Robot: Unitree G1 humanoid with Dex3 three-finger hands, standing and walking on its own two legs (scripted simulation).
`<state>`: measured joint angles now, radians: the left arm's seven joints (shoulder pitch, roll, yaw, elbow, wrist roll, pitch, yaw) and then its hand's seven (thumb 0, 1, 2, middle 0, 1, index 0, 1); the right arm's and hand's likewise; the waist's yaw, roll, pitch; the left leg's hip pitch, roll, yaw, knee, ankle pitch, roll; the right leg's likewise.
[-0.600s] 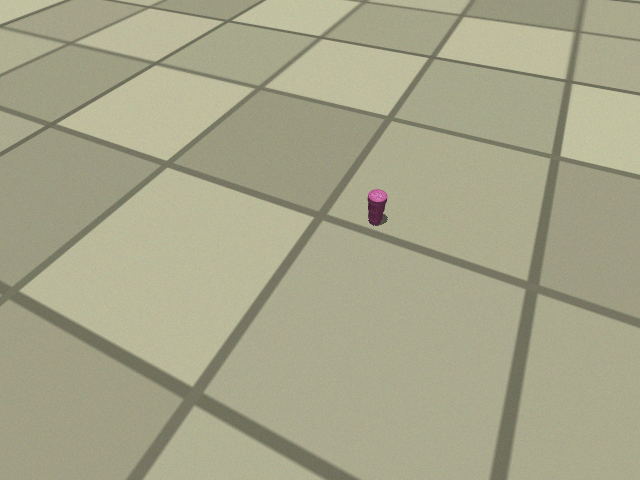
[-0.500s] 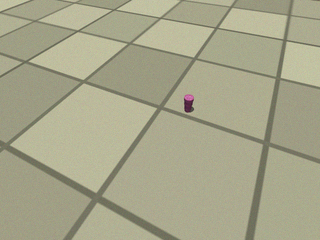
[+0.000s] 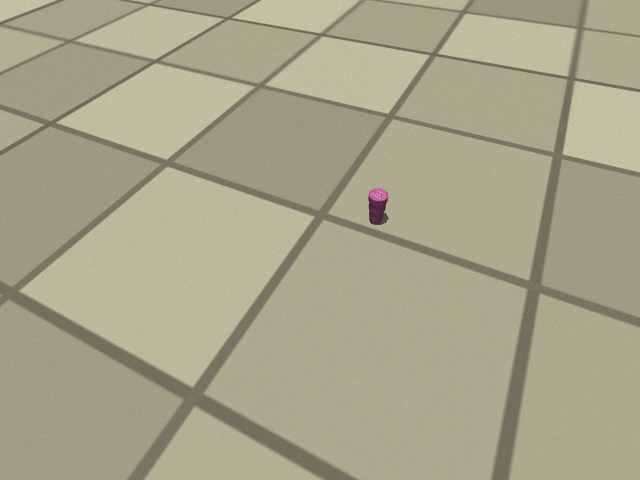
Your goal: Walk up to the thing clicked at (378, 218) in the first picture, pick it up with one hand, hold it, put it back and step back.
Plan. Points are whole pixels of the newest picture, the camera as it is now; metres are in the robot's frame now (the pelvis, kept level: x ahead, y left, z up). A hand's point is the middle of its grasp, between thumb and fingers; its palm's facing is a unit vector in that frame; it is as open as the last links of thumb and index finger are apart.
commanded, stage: stand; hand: left
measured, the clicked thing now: (377, 208) +1.29 -0.20 -0.71
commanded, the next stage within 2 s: walk up in 0.52 s
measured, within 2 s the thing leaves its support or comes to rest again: neither
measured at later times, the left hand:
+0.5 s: hand out of the picture +0.07 +0.25 -0.16, palm faces -0.02 -0.94 -0.34, open 7.4 cm
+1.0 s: hand (215, 471) +0.18 +0.18 -0.15, palm faces -0.14 -0.91 -0.38, open 7.4 cm
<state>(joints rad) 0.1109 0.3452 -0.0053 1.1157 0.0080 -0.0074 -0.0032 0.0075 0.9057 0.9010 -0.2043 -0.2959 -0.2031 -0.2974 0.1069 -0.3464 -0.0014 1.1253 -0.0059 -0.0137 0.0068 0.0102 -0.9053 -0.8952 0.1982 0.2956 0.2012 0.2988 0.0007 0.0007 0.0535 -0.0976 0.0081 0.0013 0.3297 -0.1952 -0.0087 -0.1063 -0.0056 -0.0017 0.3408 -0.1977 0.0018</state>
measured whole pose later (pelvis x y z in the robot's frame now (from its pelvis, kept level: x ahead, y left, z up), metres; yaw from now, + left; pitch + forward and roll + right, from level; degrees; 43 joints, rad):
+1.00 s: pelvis +0.10 -0.09 -0.02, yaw -11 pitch -4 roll -1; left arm 0.32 0.39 0.07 0.93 0.02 -0.04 -0.08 0.01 0.91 0.90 -0.20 -0.30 -0.20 -0.30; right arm 0.23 -0.46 -0.08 0.96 -0.02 -0.03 0.06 0.02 -0.91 -0.90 0.20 0.30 0.20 0.30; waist 0.04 0.07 0.06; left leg -0.41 0.09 0.03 1.03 -0.40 0.03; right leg -0.24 0.00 -0.04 0.57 -0.28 -0.03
